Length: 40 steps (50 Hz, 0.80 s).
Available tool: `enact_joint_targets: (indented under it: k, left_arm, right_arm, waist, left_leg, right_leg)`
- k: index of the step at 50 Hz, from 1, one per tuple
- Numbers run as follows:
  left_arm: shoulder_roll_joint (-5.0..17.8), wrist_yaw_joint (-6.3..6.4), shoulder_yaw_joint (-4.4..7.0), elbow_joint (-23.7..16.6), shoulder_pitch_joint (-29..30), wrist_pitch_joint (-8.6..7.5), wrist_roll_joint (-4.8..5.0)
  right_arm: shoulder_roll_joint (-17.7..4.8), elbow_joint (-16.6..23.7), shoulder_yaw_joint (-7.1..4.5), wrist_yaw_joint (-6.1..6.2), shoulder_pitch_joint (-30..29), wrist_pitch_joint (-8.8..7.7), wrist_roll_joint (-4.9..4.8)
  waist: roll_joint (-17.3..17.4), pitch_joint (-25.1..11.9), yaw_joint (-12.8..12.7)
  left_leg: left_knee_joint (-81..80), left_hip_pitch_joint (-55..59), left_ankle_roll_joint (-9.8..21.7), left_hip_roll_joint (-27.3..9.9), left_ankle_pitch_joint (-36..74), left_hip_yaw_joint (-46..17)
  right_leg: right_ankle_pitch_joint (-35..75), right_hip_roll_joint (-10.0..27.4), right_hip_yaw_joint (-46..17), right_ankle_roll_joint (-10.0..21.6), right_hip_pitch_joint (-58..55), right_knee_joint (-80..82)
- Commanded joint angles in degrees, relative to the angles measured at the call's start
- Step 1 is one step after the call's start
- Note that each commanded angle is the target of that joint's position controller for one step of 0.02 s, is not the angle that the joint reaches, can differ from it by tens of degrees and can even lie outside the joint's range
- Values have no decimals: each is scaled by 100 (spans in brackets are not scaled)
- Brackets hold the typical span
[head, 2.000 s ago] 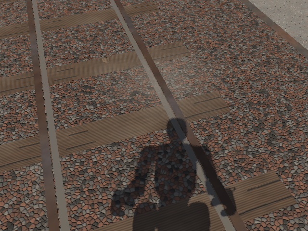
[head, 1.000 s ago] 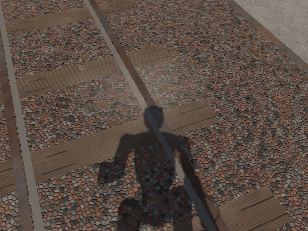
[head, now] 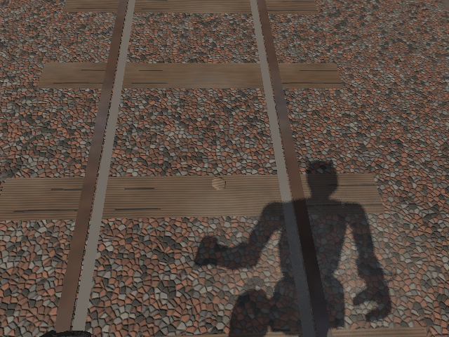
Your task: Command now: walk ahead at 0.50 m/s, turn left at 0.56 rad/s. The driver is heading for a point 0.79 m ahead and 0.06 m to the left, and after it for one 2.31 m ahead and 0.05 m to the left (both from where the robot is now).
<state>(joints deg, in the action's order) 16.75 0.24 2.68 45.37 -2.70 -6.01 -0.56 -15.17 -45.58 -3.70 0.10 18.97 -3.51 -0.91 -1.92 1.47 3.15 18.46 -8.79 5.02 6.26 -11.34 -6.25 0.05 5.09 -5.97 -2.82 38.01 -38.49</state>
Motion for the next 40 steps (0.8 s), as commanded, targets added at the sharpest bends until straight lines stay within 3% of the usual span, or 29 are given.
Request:
enact_joint_targets:
  k: [1,4,6,7,8,9,10,11,12,13,14,17,22,25,28,30,31,32,33,34,35,36,37,38,39,40]
  left_arm:
    - [305,-39,43,-513,553,-86,73]
    - [556,-104,117,-610,591,-153,99]
    - [688,-126,177,-560,285,-217,109]
    - [789,-104,247,-430,-202,-244,82]
    - [1016,-70,329,-331,-953,-272,-11]
    - [1496,-23,454,-258,-1740,-228,-94]
    - [1419,-78,461,-93,-1939,-146,41]
    - [845,-75,320,-261,-1608,-119,91]
    - [626,-59,253,-318,-1317,-70,73]
    - [522,-63,205,-315,-1045,-41,32]
    - [410,-59,167,-287,-901,-35,0]
    - [474,-67,207,-158,-902,-102,17]
    - [731,-43,295,-12,-986,-86,32]
    - [805,-44,285,125,-1270,-28,77]
    - [926,-30,283,273,-1482,100,149]
    - [1071,-7,307,337,-1512,174,214]
    - [1150,18,324,339,-1440,201,251]
    - [1131,37,310,335,-1346,227,266]
    - [960,47,245,306,-1469,196,180]
    - [412,-25,45,117,-1870,114,-111]
    - [369,-134,-75,345,-2442,72,14]
    - [893,-163,95,371,-1955,125,204]
    - [795,-140,68,161,-1431,182,272]
    - [675,-65,55,191,-1259,258,189]
    - [613,3,67,279,-1398,379,149]
    - [505,44,52,397,-1660,501,135]
  right_arm:
    - [-1011,292,-265,65,125,-47,-43]
    - [-944,273,-260,111,207,7,-59]
    - [-950,329,-272,138,123,58,-23]
    - [-829,383,-230,132,63,77,-10]
    - [-548,488,-118,102,11,66,36]
    - [-188,617,-10,93,586,21,2]
    - [-357,704,17,87,969,-27,-124]
    - [-924,602,-116,94,605,-4,-165]
    - [-1040,685,-161,97,95,38,-105]
    - [-954,754,-168,93,-147,60,-43]
    - [-860,795,-186,70,-221,85,-22]
    - [-513,900,-133,14,-192,177,-75]
    - [-406,1160,-90,-54,-681,163,-52]
    - [-211,1324,3,-154,-1293,87,-23]
    - [-182,1523,28,-256,-1723,26,11]
    - [-338,1571,-38,-301,-1620,1,46]
    - [-491,1493,-110,-302,-1280,-5,88]
    - [-695,1280,-224,-280,-596,-13,114]
    - [-1042,1145,-339,-184,-105,20,149]
    - [-1541,1138,-382,-59,275,92,312]
    - [-1294,1197,-231,-85,288,98,277]
    - [-1011,1181,-180,-137,162,141,214]
    - [-860,1142,-119,-157,-316,134,128]
    - [-661,1109,-55,-162,-683,115,89]
    - [-518,1084,-9,-159,-1001,101,124]
    - [-555,1036,-27,-171,-1212,82,217]
  waist:
    - [697,-107,62]
    - [767,-132,-11]
    - [918,-198,-210]
    - [909,-423,-459]
    - [643,-1094,-812]
    - [-601,-1974,-772]
    - [-1838,-2186,-632]
    - [-924,-1384,-756]
    - [-413,-797,-776]
    - [-207,-395,-653]
    - [-303,-193,-525]
    - [-420,-99,-404]
    - [-191,-42,-471]
    - [-85,118,-716]
    - [-95,262,-782]
    - [-311,54,-607]
    - [-418,-186,-366]
    - [-338,-558,41]
    - [-82,-944,254]
    - [1295,-1815,65]
    - [1510,-3166,-7]
    - [749,-2900,202]
    - [698,-1945,42]
    - [374,-1315,-138]
    - [417,-1062,-391]
    - [566,-960,-589]
  left_leg:
    - [-518,-627,700,-1178,711,-924]
    - [-26,-33,616,-1412,527,-1439]
    - [376,164,541,-1479,770,-1697]
    - [817,101,417,-1259,1022,-1642]
    - [1997,-354,233,-933,867,-1327]
    - [3922,-2035,-193,-156,-743,-543]
    - [5153,-3400,-306,-208,-2394,-345]
    - [5650,-3777,-348,-573,-1931,-493]
    - [5644,-3736,-371,-789,-1425,-266]
    - [5392,-3530,-393,-965,-1058,-181]
    - [5131,-3338,-387,-1133,-822,-176]
    - [4826,-3097,-424,-1302,-483,19]
    - [3586,-3348,-498,-1330,681,127]
    - [2516,-2999,-412,-1175,1249,416]
    - [1767,-2678,-321,-932,1179,724]
    - [1478,-2257,-153,-705,831,833]
    - [1275,-1763,-41,-542,763,898]
    - [813,-815,121,-374,1281,953]
    - [783,422,279,-639,2783,640]
    - [1610,2664,1089,-2265,5908,-1155]
    - [1278,3352,2001,-3338,6135,-2722]
    - [1058,2686,1720,-2875,5476,-2020]
    - [850,1908,1415,-2518,4737,-1349]
    - [574,1023,1177,-2233,4065,-995]
    - [311,208,1029,-2088,3598,-652]
    - [47,-558,980,-1959,3377,-322]
  right_leg:
    - [722,-427,299,-19,-958,735]
    - [303,-427,72,113,-1033,1117]
    - [-239,-446,125,276,-1425,1231]
    - [-294,-455,227,423,-2119,1444]
    - [-422,127,-226,728,-3429,1292]
    - [-976,1413,-2120,1430,-5555,1369]
    - [-2331,2082,-4085,1902,-6080,1959]
    - [-2964,1848,-3486,1646,-5413,2132]
    - [-2534,1587,-2504,1383,-4638,2178]
    - [-1836,1310,-1836,1291,-3918,2341]
    - [-1360,1107,-1350,1230,-3489,2489]
    - [-561,927,-454,1301,-3070,2857]
    - [496,905,528,1325,-3352,2984]
    - [559,805,922,1257,-3386,3004]
    - [1778,883,1115,1181,-3661,2642]
    - [2836,953,1143,1059,-3963,2132]
    - [3409,905,1179,956,-4045,1674]
    - [3554,725,1334,791,-3921,873]
    - [2695,449,1486,523,-3183,-146]
    - [-1632,-168,1519,150,-1166,-2322]
    - [-4293,-526,406,36,-565,-3619]
    - [-4002,-209,11,49,-549,-3753]
    - [-3672,-36,218,51,-193,-3440]
    - [-3351,116,283,3,-242,-2991]
    - [-3077,250,237,-46,-748,-2568]
    - [-2735,189,347,-126,-1422,-2346]
